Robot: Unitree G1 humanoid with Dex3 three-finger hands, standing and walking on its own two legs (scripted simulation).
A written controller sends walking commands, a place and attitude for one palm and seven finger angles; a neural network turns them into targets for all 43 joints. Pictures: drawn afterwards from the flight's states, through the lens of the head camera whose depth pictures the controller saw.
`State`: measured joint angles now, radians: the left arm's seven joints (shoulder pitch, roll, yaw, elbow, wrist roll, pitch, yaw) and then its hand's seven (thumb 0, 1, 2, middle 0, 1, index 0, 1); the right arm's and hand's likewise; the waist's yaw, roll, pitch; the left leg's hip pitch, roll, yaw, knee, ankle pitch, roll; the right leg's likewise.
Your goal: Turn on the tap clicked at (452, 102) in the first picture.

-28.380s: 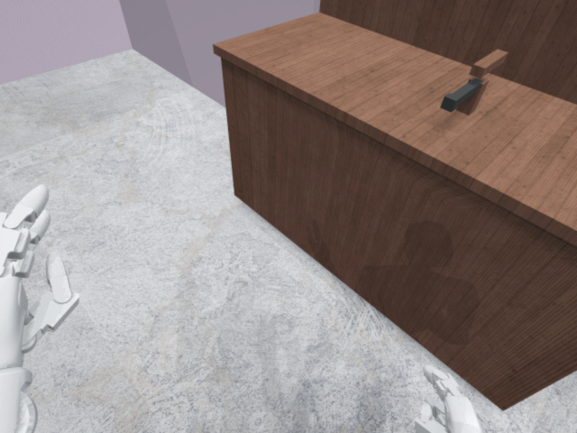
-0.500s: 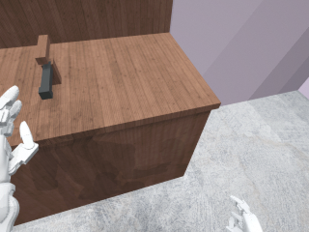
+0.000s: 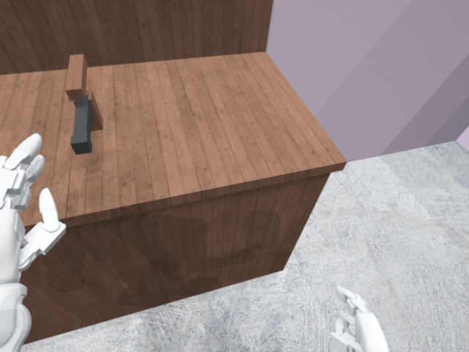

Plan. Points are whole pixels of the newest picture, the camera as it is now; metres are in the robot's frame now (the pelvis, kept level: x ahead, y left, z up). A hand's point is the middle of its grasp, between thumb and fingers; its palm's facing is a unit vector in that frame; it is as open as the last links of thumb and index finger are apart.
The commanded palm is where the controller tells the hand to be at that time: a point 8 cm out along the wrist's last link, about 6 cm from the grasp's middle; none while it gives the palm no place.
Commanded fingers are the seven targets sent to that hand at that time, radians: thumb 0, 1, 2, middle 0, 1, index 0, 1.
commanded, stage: look again from close up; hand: left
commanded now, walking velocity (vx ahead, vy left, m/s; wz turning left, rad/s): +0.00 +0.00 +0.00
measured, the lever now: (81, 144) +0.42 +0.34 +0.09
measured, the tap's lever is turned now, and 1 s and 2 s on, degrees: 0 0 0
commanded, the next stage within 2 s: come to a stop and stand still in 0.20 s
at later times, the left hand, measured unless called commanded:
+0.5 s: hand (54, 226) +0.22 +0.26 +0.16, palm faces +0.42 -0.83 -0.37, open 7.4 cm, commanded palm +0.16 +0.28 +0.17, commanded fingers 0.00 0.90 0.90 -0.20 -0.30 -0.20 -0.30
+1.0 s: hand (77, 227) +0.22 +0.23 +0.16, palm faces +0.43 -0.82 -0.37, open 7.4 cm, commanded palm +0.16 +0.25 +0.17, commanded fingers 0.00 0.90 0.90 -0.20 -0.30 -0.20 -0.30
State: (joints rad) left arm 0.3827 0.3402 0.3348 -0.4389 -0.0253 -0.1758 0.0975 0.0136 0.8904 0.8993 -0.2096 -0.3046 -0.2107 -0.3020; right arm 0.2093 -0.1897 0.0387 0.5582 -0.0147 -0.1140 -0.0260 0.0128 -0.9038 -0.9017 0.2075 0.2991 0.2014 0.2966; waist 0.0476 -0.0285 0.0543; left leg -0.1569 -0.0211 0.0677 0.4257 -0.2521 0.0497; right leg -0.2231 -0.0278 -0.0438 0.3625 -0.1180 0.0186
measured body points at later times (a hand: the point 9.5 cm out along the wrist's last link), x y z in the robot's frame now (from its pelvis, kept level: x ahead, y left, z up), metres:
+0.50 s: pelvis +0.00 +0.00 +0.00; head +0.02 +0.02 +0.45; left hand +0.19 +0.30 +0.18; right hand +0.18 -0.21 -0.08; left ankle -0.01 +0.08 -0.74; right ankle +0.05 -0.13 -0.74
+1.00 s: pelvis +0.00 -0.03 +0.00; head +0.01 -0.02 +0.45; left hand +0.19 +0.27 +0.18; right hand +0.17 -0.27 -0.08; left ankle -0.01 +0.08 -0.74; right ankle +0.05 -0.13 -0.74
